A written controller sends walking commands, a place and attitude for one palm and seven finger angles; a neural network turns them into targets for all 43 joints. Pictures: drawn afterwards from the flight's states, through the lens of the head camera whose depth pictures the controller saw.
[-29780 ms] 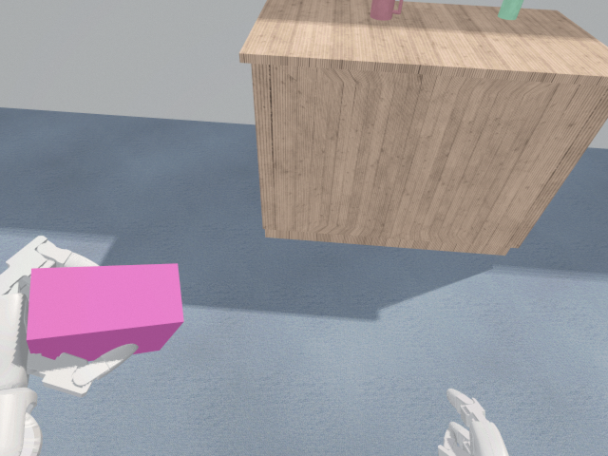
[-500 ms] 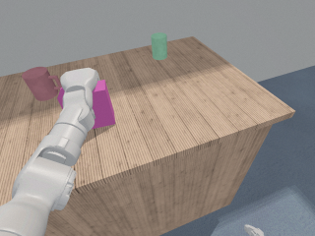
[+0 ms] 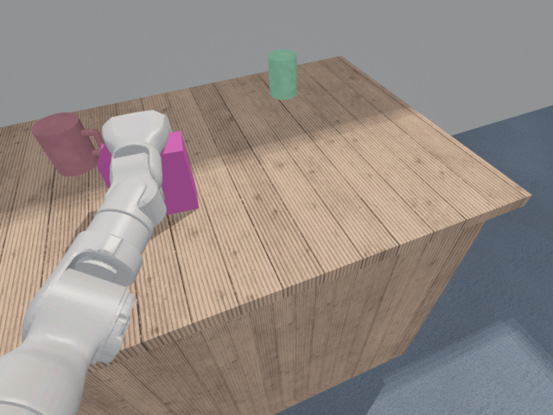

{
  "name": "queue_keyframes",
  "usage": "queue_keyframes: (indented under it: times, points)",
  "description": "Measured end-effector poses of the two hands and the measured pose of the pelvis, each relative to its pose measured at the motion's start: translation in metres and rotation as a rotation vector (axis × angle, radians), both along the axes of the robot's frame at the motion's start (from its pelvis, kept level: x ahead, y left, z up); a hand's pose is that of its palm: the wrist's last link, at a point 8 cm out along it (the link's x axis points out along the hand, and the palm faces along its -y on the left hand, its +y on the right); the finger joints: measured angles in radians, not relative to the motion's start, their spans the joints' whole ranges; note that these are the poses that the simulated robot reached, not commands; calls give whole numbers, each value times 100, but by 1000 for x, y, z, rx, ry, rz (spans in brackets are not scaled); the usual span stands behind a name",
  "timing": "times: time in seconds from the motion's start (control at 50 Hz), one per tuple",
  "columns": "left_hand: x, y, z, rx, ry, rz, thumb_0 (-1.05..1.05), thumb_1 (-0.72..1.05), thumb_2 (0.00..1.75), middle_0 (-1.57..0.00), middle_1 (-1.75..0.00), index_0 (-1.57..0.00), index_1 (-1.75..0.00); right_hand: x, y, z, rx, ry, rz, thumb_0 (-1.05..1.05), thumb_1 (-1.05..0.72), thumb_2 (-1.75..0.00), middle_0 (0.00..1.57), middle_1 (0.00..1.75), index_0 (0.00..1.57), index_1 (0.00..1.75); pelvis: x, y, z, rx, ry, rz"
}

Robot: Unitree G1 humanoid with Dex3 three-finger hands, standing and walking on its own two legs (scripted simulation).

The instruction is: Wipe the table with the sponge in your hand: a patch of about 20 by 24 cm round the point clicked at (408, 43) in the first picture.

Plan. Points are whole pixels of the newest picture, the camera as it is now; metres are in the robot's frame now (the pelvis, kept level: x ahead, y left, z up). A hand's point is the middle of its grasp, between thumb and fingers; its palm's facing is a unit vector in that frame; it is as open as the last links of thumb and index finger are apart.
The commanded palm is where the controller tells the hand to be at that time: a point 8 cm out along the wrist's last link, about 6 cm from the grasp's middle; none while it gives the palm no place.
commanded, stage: wipe back along the third lane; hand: left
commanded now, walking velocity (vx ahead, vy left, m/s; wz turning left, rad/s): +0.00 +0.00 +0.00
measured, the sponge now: (156, 187) +0.44 +0.22 +0.11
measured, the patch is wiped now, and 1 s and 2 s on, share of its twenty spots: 0.95 0.95 0.95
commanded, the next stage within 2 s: slide back across to the middle lane in 1.44 s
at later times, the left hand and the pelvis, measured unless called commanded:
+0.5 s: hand (151, 180) +0.40 +0.20 +0.16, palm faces +0.13 -0.04 -0.99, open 10.2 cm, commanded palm +0.36 +0.17 +0.19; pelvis +0.02 +0.00 +0.00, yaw +2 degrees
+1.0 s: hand (166, 207) +0.35 +0.16 +0.16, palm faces +0.18 -0.07 -0.98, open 10.3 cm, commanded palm +0.30 +0.15 +0.19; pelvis +0.01 -0.02 +0.00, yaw +1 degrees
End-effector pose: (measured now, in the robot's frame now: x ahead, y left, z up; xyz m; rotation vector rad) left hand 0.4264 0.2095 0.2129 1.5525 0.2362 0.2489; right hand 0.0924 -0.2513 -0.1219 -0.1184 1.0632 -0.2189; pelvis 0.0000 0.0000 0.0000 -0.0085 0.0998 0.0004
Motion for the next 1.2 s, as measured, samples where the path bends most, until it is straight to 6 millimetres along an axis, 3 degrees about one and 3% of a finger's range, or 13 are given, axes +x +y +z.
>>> queue_keyframes:
  times: [0.1, 0.36, 0.48, 0.82, 1.2]
  points:
    - [-9, -1, -1, 2, -56, 10, 0, -52, 105, -71, -132, -73, -131, 30, 13, 5, 28, -50, 37, 1, -91, -90, 20, 30, 20, 30, 4, 3, 0, 1, -13, 3]
    - [-33, -11, 1, -9, -86, 34, 1, -50, 103, -69, -133, -71, -132, 142, 48, 45, 79, -286, 192, 1, -91, -90, 20, 30, 20, 30, 17, 4, -1, 6, -42, 25]
    - [-50, -16, 2, -36, -113, 22, 2, -49, 103, -68, -133, -71, -133, 172, 60, 60, 99, -339, 256, 1, -91, -90, 20, 30, 20, 30, 23, 1, -1, 9, -60, 32]
    - [-93, -42, 2, -64, -159, -17, 2, -49, 103, -67, -134, -70, -133, 154, 52, 44, 158, -306, 271, 1, -91, -90, 20, 30, 20, 30, 15, -14, -4, 17, -95, 26]
    - [-123, -53, 0, -94, -203, -38, 2, -48, 103, -66, -135, -69, -134, 146, 24, 53, 134, -376, 235, 1, -91, -90, 20, 30, 20, 30, 5, -28, -4, 21, -123, 14]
